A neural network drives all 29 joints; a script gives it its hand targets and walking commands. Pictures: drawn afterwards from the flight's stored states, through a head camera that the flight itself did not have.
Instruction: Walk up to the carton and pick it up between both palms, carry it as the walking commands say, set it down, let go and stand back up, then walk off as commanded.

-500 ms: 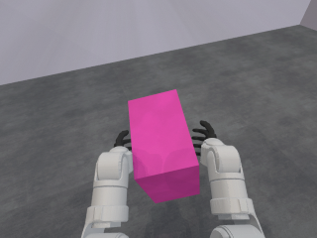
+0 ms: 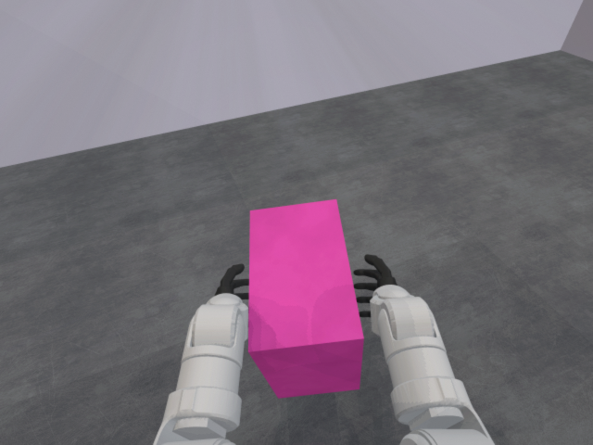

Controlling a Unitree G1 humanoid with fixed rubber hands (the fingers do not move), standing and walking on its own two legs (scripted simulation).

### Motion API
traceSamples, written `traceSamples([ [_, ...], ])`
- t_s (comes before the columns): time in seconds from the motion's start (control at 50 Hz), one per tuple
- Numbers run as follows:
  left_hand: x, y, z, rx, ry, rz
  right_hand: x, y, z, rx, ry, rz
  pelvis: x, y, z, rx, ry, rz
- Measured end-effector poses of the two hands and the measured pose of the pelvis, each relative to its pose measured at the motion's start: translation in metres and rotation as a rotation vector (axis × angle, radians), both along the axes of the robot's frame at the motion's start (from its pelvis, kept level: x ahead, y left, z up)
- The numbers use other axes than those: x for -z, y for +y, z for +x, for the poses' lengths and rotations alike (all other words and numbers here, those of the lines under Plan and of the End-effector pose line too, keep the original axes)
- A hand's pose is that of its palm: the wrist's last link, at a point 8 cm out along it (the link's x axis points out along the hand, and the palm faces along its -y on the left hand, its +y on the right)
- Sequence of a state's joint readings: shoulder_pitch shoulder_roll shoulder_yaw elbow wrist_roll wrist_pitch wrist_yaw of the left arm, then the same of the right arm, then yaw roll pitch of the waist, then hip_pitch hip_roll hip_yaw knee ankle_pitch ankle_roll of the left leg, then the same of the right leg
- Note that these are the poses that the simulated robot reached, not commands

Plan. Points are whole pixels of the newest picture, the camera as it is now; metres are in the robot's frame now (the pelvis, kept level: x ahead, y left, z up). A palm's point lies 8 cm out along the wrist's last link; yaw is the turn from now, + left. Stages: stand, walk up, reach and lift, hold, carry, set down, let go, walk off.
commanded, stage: hold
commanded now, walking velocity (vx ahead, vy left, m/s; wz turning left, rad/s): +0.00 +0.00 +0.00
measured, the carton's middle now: (306, 302) +0.36 +0.02 -0.04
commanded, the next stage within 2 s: set down in 0.38 s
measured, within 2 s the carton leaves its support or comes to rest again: neither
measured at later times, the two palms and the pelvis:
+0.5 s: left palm (215, 301) +0.30 +0.14 +0.05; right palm (378, 305) +0.30 -0.08 +0.05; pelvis -0.01 +0.03 +0.00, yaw -2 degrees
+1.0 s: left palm (236, 328) +0.30 +0.12 -0.02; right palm (383, 318) +0.32 -0.10 -0.02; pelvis -0.02 -0.02 -0.01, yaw -2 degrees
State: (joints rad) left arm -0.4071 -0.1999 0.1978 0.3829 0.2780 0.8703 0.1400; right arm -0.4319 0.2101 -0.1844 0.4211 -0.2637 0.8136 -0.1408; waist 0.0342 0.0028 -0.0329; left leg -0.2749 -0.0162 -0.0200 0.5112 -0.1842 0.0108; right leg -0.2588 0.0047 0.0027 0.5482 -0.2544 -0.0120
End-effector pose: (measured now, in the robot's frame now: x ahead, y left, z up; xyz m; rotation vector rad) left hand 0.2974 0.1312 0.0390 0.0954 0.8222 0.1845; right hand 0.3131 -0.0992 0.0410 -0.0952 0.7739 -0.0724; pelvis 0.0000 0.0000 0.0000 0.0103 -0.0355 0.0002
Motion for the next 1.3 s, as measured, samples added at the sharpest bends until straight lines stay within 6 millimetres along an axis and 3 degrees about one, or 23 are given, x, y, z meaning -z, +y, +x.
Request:
traceSamples([
  [0.08, -0.002, 0.004, -0.001, 0.02, -0.055, -0.005, 0.002, 0.003, -0.006, -0.028, -0.041, -0.015, 0.0, 0.005, 0.001, 0.044, -0.017, 0.001],
  [0.2, -0.042, 0.019, 0.004, -0.014, -0.197, -0.021, -0.032, 0.018, 0.0, -0.028, -0.156, -0.002, 0.0, 0.014, -0.001, 0.052, -0.063, -0.009],
  [0.26, -0.052, 0.026, 0.005, -0.031, -0.209, -0.025, -0.041, 0.026, 0.001, -0.014, -0.163, 0.006, 0.001, 0.02, -0.004, 0.055, -0.095, -0.012],
  [0.32, -0.047, 0.029, 0.004, -0.033, -0.171, -0.029, -0.036, 0.03, -0.002, 0.002, -0.123, 0.006, 0.001, 0.025, -0.006, 0.049, -0.122, -0.015],
  [0.46, -0.015, 0.021, 0.003, 0.004, -0.08, -0.038, -0.007, 0.022, -0.012, 0.038, -0.033, -0.022, 0.0, 0.03, -0.011, 0.043, -0.139, -0.009],
  [0.6, -0.015, -0.004, 0.017, 0.064, -0.126, -0.028, -0.005, -0.002, -0.011, 0.089, -0.078, -0.026, 0.0, 0.026, -0.011, 0.075, -0.115, -0.009],
  [0.68, -0.012, -0.003, 0.017, 0.046, -0.123, -0.013, 0.0, -0.002, -0.007, 0.055, -0.077, -0.013, 0.0, 0.018, -0.007, 0.093, -0.111, 0.003],
  [0.84, 0.02, 0.009, 0.0, -0.061, -0.067, -0.03, 0.023, 0.008, 0.002, -0.047, -0.027, -0.008, 0.002, -0.006, -0.008, 0.05, -0.101, 0.014],
  [1.04, 0.066, -0.009, 0.004, -0.057, -0.069, -0.025, 0.067, -0.007, 0.005, -0.002, -0.034, -0.014, 0.009, -0.024, -0.018, 0.044, 0.03, 0.004],
  [1.16, 0.1, -0.007, -0.001, -0.069, -0.103, -0.042, 0.096, -0.003, 0.003, 0.02, -0.068, -0.019, 0.017, -0.025, -0.027, 0.053, 0.155, -0.002],
  [1.3, 0.133, 0.009, -0.008, -0.091, -0.138, -0.045, 0.129, 0.013, -0.002, 0.06, -0.101, 0.035, 0.033, -0.011, -0.042, 0.057, 0.263, -0.017],
])
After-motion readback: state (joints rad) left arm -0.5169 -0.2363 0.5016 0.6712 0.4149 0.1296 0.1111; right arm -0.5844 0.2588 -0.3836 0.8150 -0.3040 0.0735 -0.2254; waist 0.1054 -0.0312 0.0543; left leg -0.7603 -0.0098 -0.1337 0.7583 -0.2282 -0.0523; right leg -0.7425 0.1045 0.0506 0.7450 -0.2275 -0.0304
